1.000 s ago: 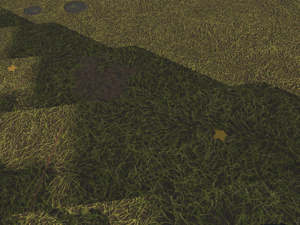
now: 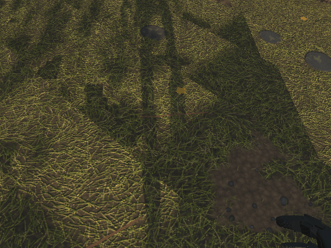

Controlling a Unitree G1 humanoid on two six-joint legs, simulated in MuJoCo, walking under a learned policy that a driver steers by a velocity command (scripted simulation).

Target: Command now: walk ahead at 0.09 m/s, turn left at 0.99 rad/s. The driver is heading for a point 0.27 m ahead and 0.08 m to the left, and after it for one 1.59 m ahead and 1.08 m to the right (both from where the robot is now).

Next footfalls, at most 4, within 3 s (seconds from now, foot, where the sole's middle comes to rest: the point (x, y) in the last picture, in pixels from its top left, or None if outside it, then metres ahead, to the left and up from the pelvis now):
0.40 right None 0.16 -0.18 -0.74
0.78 left None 0.01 0.01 -0.74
1.10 right None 0.28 -0.12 -0.74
1.52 left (119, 246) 0.48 0.22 -0.74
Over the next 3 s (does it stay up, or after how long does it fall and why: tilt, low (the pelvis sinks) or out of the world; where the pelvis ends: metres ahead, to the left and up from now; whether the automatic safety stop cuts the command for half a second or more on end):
stays up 1.42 -0.15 -0.16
